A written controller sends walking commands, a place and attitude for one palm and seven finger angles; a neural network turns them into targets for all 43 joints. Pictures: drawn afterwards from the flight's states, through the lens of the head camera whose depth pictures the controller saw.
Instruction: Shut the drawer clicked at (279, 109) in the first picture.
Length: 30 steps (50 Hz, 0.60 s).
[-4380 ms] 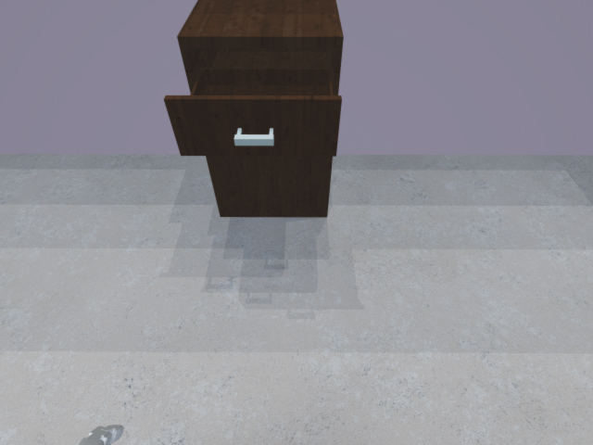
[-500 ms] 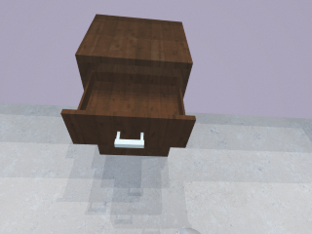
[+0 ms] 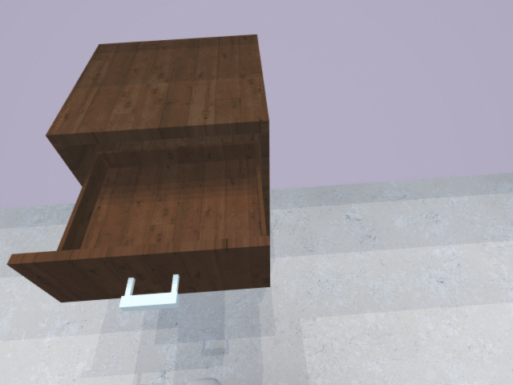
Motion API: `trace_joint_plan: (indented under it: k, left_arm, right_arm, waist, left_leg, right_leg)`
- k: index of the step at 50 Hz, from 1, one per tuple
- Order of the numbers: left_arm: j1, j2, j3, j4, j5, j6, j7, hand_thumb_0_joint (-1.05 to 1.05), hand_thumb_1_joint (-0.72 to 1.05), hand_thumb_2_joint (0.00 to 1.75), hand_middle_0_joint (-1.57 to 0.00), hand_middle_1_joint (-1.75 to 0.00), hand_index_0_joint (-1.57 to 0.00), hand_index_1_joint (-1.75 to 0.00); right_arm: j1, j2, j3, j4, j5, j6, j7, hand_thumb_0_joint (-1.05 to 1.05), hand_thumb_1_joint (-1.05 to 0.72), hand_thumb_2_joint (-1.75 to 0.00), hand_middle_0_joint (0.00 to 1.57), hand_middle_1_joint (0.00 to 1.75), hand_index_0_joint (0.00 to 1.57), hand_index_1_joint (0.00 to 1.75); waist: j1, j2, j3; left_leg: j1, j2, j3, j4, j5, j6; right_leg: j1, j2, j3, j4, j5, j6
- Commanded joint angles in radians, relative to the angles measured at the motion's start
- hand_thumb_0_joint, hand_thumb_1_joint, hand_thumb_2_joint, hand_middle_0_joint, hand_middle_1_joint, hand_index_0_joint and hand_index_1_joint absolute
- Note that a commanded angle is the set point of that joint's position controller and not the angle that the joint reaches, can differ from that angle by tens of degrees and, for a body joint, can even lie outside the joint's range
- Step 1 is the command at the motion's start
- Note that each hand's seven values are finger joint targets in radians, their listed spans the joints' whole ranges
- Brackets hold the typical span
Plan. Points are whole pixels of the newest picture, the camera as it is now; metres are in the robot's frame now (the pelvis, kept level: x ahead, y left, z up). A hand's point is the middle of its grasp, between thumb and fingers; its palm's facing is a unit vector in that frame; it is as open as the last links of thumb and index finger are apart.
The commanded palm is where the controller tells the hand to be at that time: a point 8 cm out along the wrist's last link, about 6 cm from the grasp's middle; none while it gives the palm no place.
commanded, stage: come to a stop and stand still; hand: left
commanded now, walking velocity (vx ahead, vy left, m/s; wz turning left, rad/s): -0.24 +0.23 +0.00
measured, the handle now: (151, 291) +0.30 +0.22 -0.09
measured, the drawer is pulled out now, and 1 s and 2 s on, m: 0.30 0.30 0.30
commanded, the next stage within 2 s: look again from close up in 1.72 s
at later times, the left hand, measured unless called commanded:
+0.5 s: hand out of the picture -0.01 +0.25 -0.19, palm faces +0.02 -0.97 -0.26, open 7.4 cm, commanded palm none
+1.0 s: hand out of the picture +0.01 +0.29 -0.17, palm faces +0.00 -0.97 -0.25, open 7.4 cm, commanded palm none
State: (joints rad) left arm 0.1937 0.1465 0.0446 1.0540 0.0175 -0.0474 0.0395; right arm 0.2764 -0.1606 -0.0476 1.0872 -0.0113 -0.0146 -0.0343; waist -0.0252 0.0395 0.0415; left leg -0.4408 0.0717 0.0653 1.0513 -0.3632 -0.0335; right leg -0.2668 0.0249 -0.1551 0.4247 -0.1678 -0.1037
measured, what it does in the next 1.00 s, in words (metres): steps to the left: left foot, then right foot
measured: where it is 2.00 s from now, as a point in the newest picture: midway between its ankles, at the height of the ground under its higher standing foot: outside the picture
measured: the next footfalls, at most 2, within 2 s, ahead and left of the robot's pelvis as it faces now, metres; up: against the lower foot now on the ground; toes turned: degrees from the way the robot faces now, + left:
left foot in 0.40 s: -0.05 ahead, +0.16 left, +0.00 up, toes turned +3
right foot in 0.70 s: -0.03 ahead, -0.03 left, +0.00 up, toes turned +2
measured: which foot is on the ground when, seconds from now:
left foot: up 0.00-0.38, down 0.40-1.00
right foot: down 0.00-0.50, up 0.52-0.68, down 0.70-1.00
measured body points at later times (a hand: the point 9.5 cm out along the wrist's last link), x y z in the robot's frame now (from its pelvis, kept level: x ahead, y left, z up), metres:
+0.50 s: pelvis -0.05 +0.05 -0.02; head -0.03 +0.06 +0.43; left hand -0.01 +0.30 -0.17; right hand +0.00 -0.19 -0.16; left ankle -0.09 +0.16 -0.74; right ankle +0.04 -0.06 -0.74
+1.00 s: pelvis -0.04 +0.11 +0.00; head -0.01 +0.09 +0.44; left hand +0.01 +0.34 -0.15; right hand -0.03 -0.12 -0.17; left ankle -0.09 +0.16 -0.74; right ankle -0.07 -0.03 -0.74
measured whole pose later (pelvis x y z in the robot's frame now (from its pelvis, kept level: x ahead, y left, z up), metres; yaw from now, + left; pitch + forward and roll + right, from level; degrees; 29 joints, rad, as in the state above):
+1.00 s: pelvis -0.04 +0.11 +0.00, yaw +0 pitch +1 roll +0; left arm 0.21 0.15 -0.01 1.00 0.00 0.02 0.06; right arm 0.25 -0.18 0.00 1.07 -0.01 0.00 -0.02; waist -0.01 0.03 0.07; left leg -0.14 -0.08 0.08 0.44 -0.31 0.09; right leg -0.22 -0.06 -0.04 0.51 -0.30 0.03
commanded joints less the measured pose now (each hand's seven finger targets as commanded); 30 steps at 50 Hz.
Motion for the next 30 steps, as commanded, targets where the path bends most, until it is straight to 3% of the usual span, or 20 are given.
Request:
trace_joint_plan:
  k: [1,5,7,11,13,15,16,17,18,21,22,23,24,25,26,27,28,30]
  left_arm:
    - [0.076,0.119,0.003,-0.024,0.006,0.003,0.009,0.00,0.90,0.90,-0.20,-0.30,-0.20,-0.30]
    - [0.096,0.155,0.018,-0.023,0.007,0.024,0.018,0.00,0.90,0.90,-0.20,-0.30,-0.20,-0.30]
    - [0.093,0.172,0.023,-0.025,0.010,0.030,0.021,0.00,0.90,0.90,-0.20,-0.30,-0.20,-0.30]
    - [0.089,0.194,0.029,-0.029,0.015,0.041,0.020,0.00,0.90,0.90,-0.20,-0.30,-0.20,-0.30]
    - [0.083,0.204,0.034,-0.033,0.018,0.046,0.019,0.00,0.90,0.90,-0.20,-0.30,-0.20,-0.30]
    - [0.073,0.203,0.033,-0.028,0.017,0.050,0.017,0.00,0.90,0.90,-0.20,-0.30,-0.20,-0.30]
    - [0.039,0.251,-0.021,-0.080,0.001,0.037,0.019,0.00,0.90,0.90,-0.20,-0.30,-0.20,-0.30]
    - [0.034,0.197,-0.015,-0.096,-0.001,0.054,0.018,0.00,0.90,0.90,-0.20,-0.30,-0.20,-0.30]
    - [-0.022,0.204,-0.014,-0.119,0.005,0.059,0.022,0.00,0.90,0.90,-0.20,-0.30,-0.20,-0.30]
    - [-0.054,0.243,-0.002,-0.170,0.003,0.058,0.031,0.00,0.90,0.90,-0.20,-0.30,-0.20,-0.30]
    - [-0.065,0.213,-0.002,-0.173,-0.002,0.055,0.032,0.00,0.90,0.90,-0.20,-0.30,-0.20,-0.30]
    - [-0.072,0.222,-0.003,-0.164,0.002,0.065,0.026,0.00,0.90,0.90,-0.20,-0.30,-0.20,-0.30]
    - [-0.080,0.204,-0.010,-0.169,0.003,0.072,0.023,0.00,0.90,0.90,-0.20,-0.30,-0.20,-0.30]
    - [-0.057,0.159,-0.023,-0.173,-0.003,0.077,0.014,0.00,0.90,0.90,-0.20,-0.30,-0.20,-0.30]
    - [0.009,0.146,-0.026,-0.163,-0.003,0.084,0.010,0.00,0.90,0.90,-0.20,-0.30,-0.20,-0.30]
    - [0.049,0.140,-0.023,-0.143,0.002,0.089,0.005,0.00,0.90,0.90,-0.20,-0.30,-0.20,-0.30]
    - [0.075,0.132,-0.022,-0.127,0.005,0.090,-0.002,0.00,0.90,0.90,-0.20,-0.30,-0.20,-0.30]
    - [0.080,0.122,-0.022,-0.121,0.005,0.078,-0.012,0.00,0.90,0.90,-0.20,-0.30,-0.20,-0.30]
  right_arm:
    - [0.145,0.012,0.010,0.021,0.009,0.042,0.001,0.00,-0.90,-0.90,0.20,0.30,0.20,0.30]
    - [0.056,-0.036,-0.005,-0.021,0.005,0.064,0.002,0.00,-0.90,-0.90,0.20,0.30,0.20,0.30]
    - [0.028,-0.049,-0.007,-0.037,0.005,0.068,0.005,0.00,-0.90,-0.90,0.20,0.30,0.20,0.30]
    - [0.000,-0.046,-0.008,-0.052,0.009,0.070,0.009,0.00,-0.90,-0.90,0.20,0.30,0.20,0.30]
    - [0.012,-0.038,-0.005,-0.054,0.008,0.065,0.013,0.00,-0.90,-0.90,0.20,0.30,0.20,0.30]
    - [0.040,-0.030,0.000,-0.043,0.009,0.057,0.015,0.00,-0.90,-0.90,0.20,0.30,0.20,0.30]
    - [-0.003,-0.131,0.002,-0.114,-0.025,0.059,0.018,0.00,-0.90,-0.90,0.20,0.30,0.20,0.30]
    - [0.010,-0.057,-0.022,-0.116,-0.022,0.046,0.025,0.00,-0.90,-0.90,0.20,0.30,0.20,0.30]
    - [0.003,-0.087,-0.031,-0.126,-0.034,0.050,0.030,0.00,-0.90,-0.90,0.20,0.30,0.20,0.30]
    - [0.067,-0.115,-0.029,-0.144,-0.036,0.051,0.029,0.00,-0.90,-0.90,0.20,0.30,0.20,0.30]
    - [0.109,-0.117,-0.022,-0.136,-0.028,0.039,0.027,0.00,-0.90,-0.90,0.20,0.30,0.20,0.30]
    - [0.108,-0.114,-0.025,-0.118,-0.020,0.035,0.032,0.00,-0.90,-0.90,0.20,0.30,0.20,0.30]
    - [0.104,-0.124,-0.023,-0.121,-0.019,0.030,0.033,0.00,-0.90,-0.90,0.20,0.30,0.20,0.30]
    - [0.053,-0.164,-0.023,-0.140,-0.023,0.021,0.030,0.00,-0.90,-0.90,0.20,0.30,0.20,0.30]
    - [-0.065,-0.190,-0.021,-0.182,-0.017,0.016,0.023,0.00,-0.90,-0.90,0.20,0.30,0.20,0.30]
    - [-0.141,-0.181,-0.016,-0.192,-0.014,0.016,0.021,0.00,-0.90,-0.90,0.20,0.30,0.20,0.30]
    - [-0.166,-0.180,-0.010,-0.193,-0.011,0.015,0.020,0.00,-0.90,-0.90,0.20,0.30,0.20,0.30]
    - [-0.133,-0.177,0.000,-0.181,-0.007,0.010,0.016,0.00,-0.90,-0.90,0.20,0.30,0.20,0.30]
  waist:
    - [0.001,-0.074,-0.084]
    - [0.030,-0.135,-0.089]
    - [0.038,-0.134,-0.069]
    - [0.050,-0.139,-0.061]
    - [0.051,-0.133,-0.083]
    - [0.041,-0.142,-0.103]
    - [-0.032,0.046,0.031]
    - [0.002,-0.046,-0.075]
    - [-0.024,-0.073,-0.063]
    - [-0.032,-0.290,-0.073]
    - [-0.038,-0.300,-0.085]
    - [-0.044,-0.169,-0.109]
    - [-0.057,-0.012,-0.065]
    - [-0.038,0.220,0.006]
    - [0.023,0.351,0.059]
    - [0.061,0.284,0.071]
    - [0.078,0.209,0.062]
    - [0.081,0.027,0.072]
  left_leg:
    - [0.111,-0.006,-0.036,-0.162,-0.036,-0.029]
    - [0.078,-0.017,-0.065,-0.181,-0.085,-0.040]
    - [0.079,-0.022,-0.069,-0.193,-0.103,-0.039]
    - [0.130,-0.031,-0.056,-0.256,-0.113,-0.034]
    - [0.161,-0.039,-0.046,-0.329,-0.091,-0.027]
    - [0.231,-0.044,-0.028,-0.467,-0.021,-0.020]
    - [0.198,-0.092,-0.094,-0.539,0.029,0.026]
    - [0.242,-0.061,-0.015,-0.491,-0.034,0.024]
    - [0.209,-0.082,-0.003,-0.484,-0.052,0.037]
    - [0.228,-0.083,0.004,-0.426,-0.055,0.046]
    - [0.257,-0.067,0.002,-0.458,-0.042,0.053]
    - [0.308,-0.070,-0.017,-0.497,-0.066,0.059]
    - [0.280,-0.023,-0.108,-0.628,-0.146,0.090]
    - [0.157,0.090,-0.273,-0.837,-0.301,0.130]
    - [-0.003,0.167,-0.372,-0.931,-0.341,0.166]
    - [-0.050,0.140,-0.317,-0.918,-0.259,0.166]
    - [-0.048,0.118,-0.253,-0.882,-0.183,0.150]
    - [-0.024,0.111,-0.223,-0.834,-0.104,0.132]
  right_leg:
    - [0.065,-0.323,0.212,-0.112,0.709,-0.078]
    - [0.134,-0.369,0.260,-0.087,0.702,-0.119]
    - [0.124,-0.384,0.278,-0.083,0.701,-0.138]
    - [0.098,-0.377,0.273,-0.093,0.580,-0.137]
    - [0.105,-0.360,0.278,-0.105,0.453,-0.122]
    - [0.089,-0.329,0.272,-0.106,0.293,-0.087]
    - [0.045,-0.253,0.338,0.063,0.136,-0.026]
    - [-0.074,-0.260,0.281,-0.029,-0.327,0.007]
    - [-0.118,-0.255,0.297,-0.076,-0.395,0.015]
    - [-0.159,-0.278,0.365,-0.175,-0.499,0.017]
    - [-0.162,-0.270,0.349,-0.167,-0.474,0.028]
    - [-0.213,-0.249,0.283,-0.121,-0.471,0.049]
    - [-0.265,-0.175,0.206,0.007,-0.438,0.081]
    - [-0.249,-0.059,0.100,0.236,-0.296,0.116]
    - [-0.181,-0.031,0.106,0.408,-0.243,0.104]
    - [-0.134,-0.049,0.140,0.452,-0.217,0.095]
    - [-0.095,-0.054,0.134,0.435,-0.190,0.097]
    - [-0.031,-0.058,0.118,0.305,-0.146,0.106]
